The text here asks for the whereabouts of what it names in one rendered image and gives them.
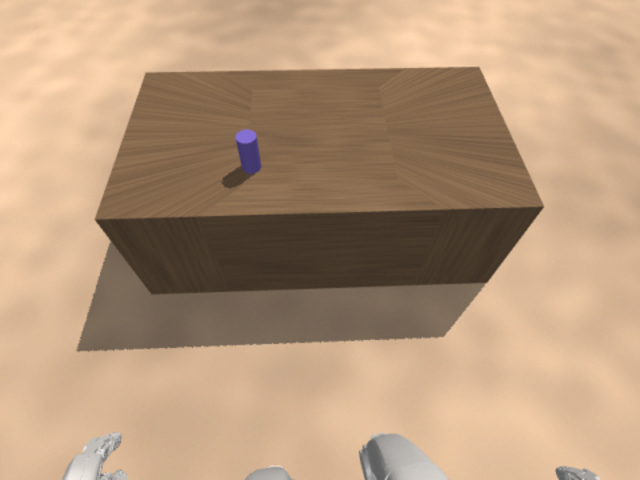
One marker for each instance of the left robot hand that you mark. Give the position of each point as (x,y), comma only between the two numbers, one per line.
(88,465)

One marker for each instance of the can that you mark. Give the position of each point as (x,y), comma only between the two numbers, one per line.
(248,151)

